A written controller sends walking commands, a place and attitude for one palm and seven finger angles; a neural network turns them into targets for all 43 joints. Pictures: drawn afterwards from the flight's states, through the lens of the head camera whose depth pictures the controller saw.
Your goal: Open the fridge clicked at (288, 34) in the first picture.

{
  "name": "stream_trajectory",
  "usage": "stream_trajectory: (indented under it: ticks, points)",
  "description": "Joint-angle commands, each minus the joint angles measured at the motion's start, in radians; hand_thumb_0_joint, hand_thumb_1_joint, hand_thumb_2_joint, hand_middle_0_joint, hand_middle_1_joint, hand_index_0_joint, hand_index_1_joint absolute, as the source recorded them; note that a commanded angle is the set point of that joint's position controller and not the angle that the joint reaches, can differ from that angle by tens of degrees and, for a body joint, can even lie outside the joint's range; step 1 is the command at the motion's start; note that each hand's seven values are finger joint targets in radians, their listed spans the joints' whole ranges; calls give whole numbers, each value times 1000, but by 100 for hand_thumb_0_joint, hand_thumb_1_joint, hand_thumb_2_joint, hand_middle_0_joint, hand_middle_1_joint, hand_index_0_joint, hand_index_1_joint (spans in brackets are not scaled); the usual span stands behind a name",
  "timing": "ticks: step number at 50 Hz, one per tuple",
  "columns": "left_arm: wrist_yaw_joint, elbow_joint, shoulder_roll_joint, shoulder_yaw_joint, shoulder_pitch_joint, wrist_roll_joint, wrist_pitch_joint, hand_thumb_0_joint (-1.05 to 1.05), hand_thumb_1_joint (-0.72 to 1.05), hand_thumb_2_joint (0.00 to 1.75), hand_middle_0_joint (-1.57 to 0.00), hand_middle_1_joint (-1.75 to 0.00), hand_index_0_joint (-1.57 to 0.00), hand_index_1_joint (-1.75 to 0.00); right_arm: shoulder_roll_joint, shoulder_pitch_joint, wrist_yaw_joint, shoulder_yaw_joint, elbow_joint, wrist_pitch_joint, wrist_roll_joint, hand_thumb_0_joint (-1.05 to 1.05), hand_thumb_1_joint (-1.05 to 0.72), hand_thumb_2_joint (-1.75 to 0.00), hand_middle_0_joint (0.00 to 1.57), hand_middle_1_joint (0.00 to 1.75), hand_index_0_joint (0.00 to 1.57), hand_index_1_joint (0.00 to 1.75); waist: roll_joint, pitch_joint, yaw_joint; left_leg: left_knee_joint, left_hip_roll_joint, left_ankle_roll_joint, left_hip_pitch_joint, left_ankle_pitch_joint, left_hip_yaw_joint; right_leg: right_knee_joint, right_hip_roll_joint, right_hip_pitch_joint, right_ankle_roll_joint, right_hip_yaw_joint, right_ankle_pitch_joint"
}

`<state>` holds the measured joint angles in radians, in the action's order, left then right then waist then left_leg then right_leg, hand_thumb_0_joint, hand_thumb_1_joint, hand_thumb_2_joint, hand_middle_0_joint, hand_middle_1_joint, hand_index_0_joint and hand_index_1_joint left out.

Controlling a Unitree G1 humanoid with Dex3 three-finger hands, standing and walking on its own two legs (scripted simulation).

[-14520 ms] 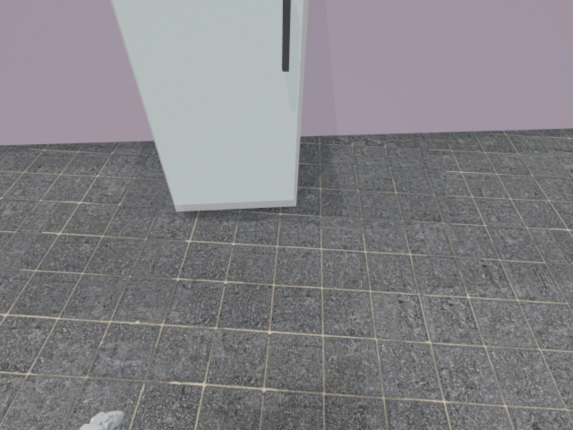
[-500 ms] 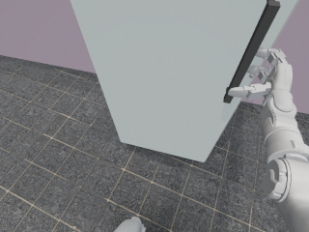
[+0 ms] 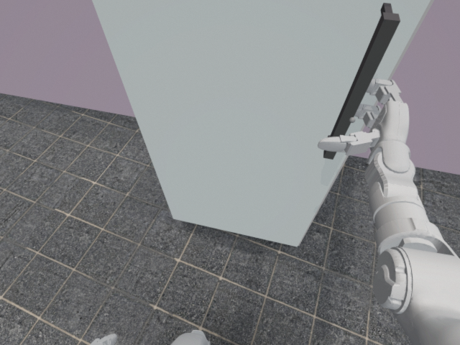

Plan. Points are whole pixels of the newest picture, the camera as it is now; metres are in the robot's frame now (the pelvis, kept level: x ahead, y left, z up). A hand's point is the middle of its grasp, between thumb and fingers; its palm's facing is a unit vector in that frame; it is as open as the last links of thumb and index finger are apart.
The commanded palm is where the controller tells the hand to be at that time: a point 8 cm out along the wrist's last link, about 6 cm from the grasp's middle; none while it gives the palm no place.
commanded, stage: slide the fingers in behind the handle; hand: right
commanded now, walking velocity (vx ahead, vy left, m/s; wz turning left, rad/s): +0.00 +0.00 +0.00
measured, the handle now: (352, 95) +0.54 -0.12 +0.14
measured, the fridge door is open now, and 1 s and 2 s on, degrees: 0 0 0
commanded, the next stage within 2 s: grip the handle and tug to test in 1.06 s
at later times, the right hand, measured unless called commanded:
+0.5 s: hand (339, 118) +0.49 -0.10 +0.13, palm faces +0.11 +0.99 +0.00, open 14.0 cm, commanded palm +0.46 -0.15 +0.13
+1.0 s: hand (343, 118) +0.50 -0.11 +0.13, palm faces +0.09 +1.00 +0.00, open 13.9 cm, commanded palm +0.47 -0.16 +0.13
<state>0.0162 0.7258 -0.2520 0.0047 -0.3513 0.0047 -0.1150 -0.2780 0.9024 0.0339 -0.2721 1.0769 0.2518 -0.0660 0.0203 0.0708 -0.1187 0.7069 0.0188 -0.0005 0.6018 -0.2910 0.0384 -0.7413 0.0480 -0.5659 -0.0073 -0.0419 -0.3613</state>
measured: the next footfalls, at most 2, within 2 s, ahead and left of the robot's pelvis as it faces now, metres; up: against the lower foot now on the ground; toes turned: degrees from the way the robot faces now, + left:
none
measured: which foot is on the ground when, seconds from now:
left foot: down 0.00-1.00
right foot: down 0.00-1.00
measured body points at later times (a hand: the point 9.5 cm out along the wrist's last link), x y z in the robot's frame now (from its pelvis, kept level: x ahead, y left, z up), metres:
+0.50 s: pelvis +0.00 +0.01 +0.00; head +0.05 +0.01 +0.45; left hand +0.04 +0.27 -0.12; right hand +0.48 -0.15 +0.13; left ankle +0.03 +0.12 -0.71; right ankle +0.00 -0.12 -0.71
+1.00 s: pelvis -0.01 +0.00 +0.00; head +0.06 +0.00 +0.44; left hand +0.02 +0.27 -0.12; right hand +0.49 -0.17 +0.13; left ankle +0.03 +0.12 -0.71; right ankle +0.00 -0.12 -0.71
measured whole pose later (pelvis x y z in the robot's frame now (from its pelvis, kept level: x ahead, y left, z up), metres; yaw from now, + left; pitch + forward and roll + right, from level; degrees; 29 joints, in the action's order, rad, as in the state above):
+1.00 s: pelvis -0.01 +0.00 +0.00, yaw +0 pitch +11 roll +0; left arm 0.01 0.75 -0.25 0.00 -0.37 0.01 -0.11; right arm -0.29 0.97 0.06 -0.27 1.16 0.28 -0.06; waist 0.02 0.06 -0.14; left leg 0.71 0.02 0.00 0.63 -0.28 0.04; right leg -0.75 0.05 -0.59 -0.01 -0.04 -0.35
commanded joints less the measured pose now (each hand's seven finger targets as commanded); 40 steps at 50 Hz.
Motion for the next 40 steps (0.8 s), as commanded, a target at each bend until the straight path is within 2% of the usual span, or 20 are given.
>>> stream_trajectory:
  ticks: [1, 4, 5, 8, 11, 14, 15, 16, 21, 22, 23, 24, 25, 28, 32, 33, 35, 38, 39, 40]
  points:
    - [6, -76, -158, 57, -83, -9, -24, 0, 90, 90, -20, -30, -20, -30, -191, 470, 4, -18, -214, 56, -5, 0, 50, -30, 30, 120, 30, 120, -22, 375, -5, -69, -46, 17, -231, 304, -11, 85, -49, 150, 11, 33, 255]
    - [8, -73, -155, 56, -83, -8, -24, 0, 90, 90, -20, -30, -20, -30, -166, 517, 9, 1, -230, 59, -7, 0, 50, -30, 30, 120, 30, 120, -43, 371, -19, -76, -47, 15, -230, 302, -14, 84, -52, 154, 15, 33, 246]
    - [8, -75, -152, 57, -80, -9, -25, 0, 90, 90, -20, -30, -20, -30, -165, 501, 11, -2, -224, 60, -9, 0, 50, -30, 30, 120, 30, 120, -38, 379, -11, -75, -46, 15, -235, 300, -15, 84, -52, 150, 14, 31, 242]
    - [8, -74, -147, 58, -77, -6, -27, 0, 90, 90, -20, -30, -20, -30, -162, 518, 16, 2, -278, 81, -6, 0, 50, -30, 30, 120, 30, 120, 4, 417, -3, -66, -46, 18, -248, 329, -16, 81, -53, 180, 11, 32, 278]
    - [3, -72, -142, 61, -76, -6, -30, 0, 90, 90, -20, -30, -20, -30, -119, 495, 21, 35, -311, 87, -4, 0, 50, -30, 30, 120, 30, 120, 34, 445, -1, -59, -49, 19, -237, 347, -12, 73, -50, 218, 7, 37, 320]
    - [2, -68, -149, 62, -78, -7, -24, 0, 90, 90, -20, -30, -20, -30, -128, 429, 28, 15, -245, 55, -4, 0, 50, -30, 30, 120, 30, 120, -37, 387, 3, -75, -50, 17, -253, 330, -9, 87, -51, 170, 10, 32, 282]
    - [3, -69, -148, 60, -74, -9, -22, 0, 90, 90, -20, -30, -20, -30, -112, 451, 31, 30, -249, 45, -7, 0, 50, -30, 30, 120, 30, 120, -46, 376, -11, -79, -47, 14, -249, 324, -7, 93, -51, 163, 12, 29, 262]
    - [4, -70, -148, 60, -74, -9, -21, 0, 90, 90, -20, -30, -20, -30, -123, 434, 35, 10, -226, 33, -9, 0, 50, -30, 30, 120, 30, 120, -61, 354, 0, -86, -47, 14, -256, 319, -11, 97, -54, 143, 13, 25, 249]
    - [10, -67, -147, 51, -64, -5, -19, 0, 90, 90, -20, -30, -20, -30, -171, 522, 56, -17, -205, 45, 0, 0, 50, -30, 30, 120, 30, 120, -78, 309, -17, -109, -38, 6, -248, 248, -30, 102, -61, 101, 21, 17, 160]
    - [9, -67, -147, 50, -64, -3, -20, 0, 90, 90, -20, -30, -20, -30, -177, 505, 56, -19, -185, 53, 9, 0, 50, -30, 30, 120, 30, 120, -71, 308, -11, -106, -38, 8, -245, 234, -31, 102, -61, 92, 20, 19, 151]
    - [7, -68, -144, 48, -62, -1, -22, 0, 90, 90, -20, -30, -20, -30, -156, 524, 54, 6, -202, 65, 14, 0, 50, -30, 30, 120, 30, 120, -44, 322, -15, -100, -37, 9, -243, 238, -32, 100, -63, 102, 19, 18, 154]
    - [6, -69, -146, 52, -68, 3, -24, 0, 90, 90, -20, -30, -20, -30, -166, 517, 57, -9, -204, 76, 18, 0, 50, -30, 30, 120, 30, 120, -49, 347, -10, -95, -39, 11, -247, 253, -31, 93, -64, 116, 21, 19, 170]
    - [4, -72, -141, 49, -63, 2, -27, 0, 90, 90, -20, -30, -20, -30, -134, 513, 51, 22, -196, 82, 18, 0, 50, -30, 30, 120, 30, 120, -26, 353, -13, -89, -38, 12, -242, 257, -29, 92, -63, 118, 18, 19, 174]
    - [4, -65, -147, 55, -74, 3, -29, 0, 90, 90, -20, -30, -20, -30, -157, 537, 44, 5, -197, 95, 10, 0, 50, -30, 30, 120, 30, 120, -28, 399, -17, -86, -39, 11, -252, 260, -34, 83, -63, 126, 18, 19, 173]
    - [5, -61, -149, 56, -80, 0, -30, 0, 90, 90, -20, -30, -20, -30, -138, 555, 36, 16, -190, 84, -3, 0, 50, -30, 30, 120, 30, 120, -38, 404, -24, -89, -40, 9, -243, 256, -30, 85, -61, 130, 18, 23, 173]
    - [6, -64, -152, 56, -77, -2, -29, 0, 90, 90, -20, -30, -20, -30, -172, 536, 38, -13, -181, 80, -5, 0, 50, -30, 30, 120, 30, 120, -45, 398, -15, -93, -40, 9, -252, 244, -34, 86, -61, 112, 19, 20, 160]
    - [10, -59, -156, 52, -80, -1, -25, 0, 90, 90, -20, -30, -20, -30, -209, 554, 44, -38, -165, 79, -4, 0, 50, -30, 30, 120, 30, 120, -61, 380, -21, -97, -39, 6, -255, 234, -36, 92, -61, 95, 21, 21, 148]
    - [7, -66, -150, 50, -73, 1, -31, 0, 90, 90, -20, -30, -20, -30, -196, 546, 47, -25, -177, 94, 7, 0, 50, -30, 30, 120, 30, 120, -34, 371, -13, -93, -39, 9, -252, 230, -38, 91, -63, 87, 19, 19, 143]
    - [8, -62, -155, 51, -75, 3, -30, 0, 90, 90, -20, -30, -20, -30, -218, 561, 50, -34, -191, 104, 16, 0, 50, -30, 30, 120, 30, 120, -21, 382, -17, -87, -40, 12, -244, 230, -35, 89, -61, 101, 20, 22, 152]
    - [5, -62, -150, 50, -75, 3, -32, 0, 90, 90, -20, -30, -20, -30, -192, 571, 49, -11, -191, 107, 18, 0, 50, -30, 30, 120, 30, 120, 3, 382, -23, -85, -39, 11, -230, 232, -35, 86, -61, 108, 19, 21, 153]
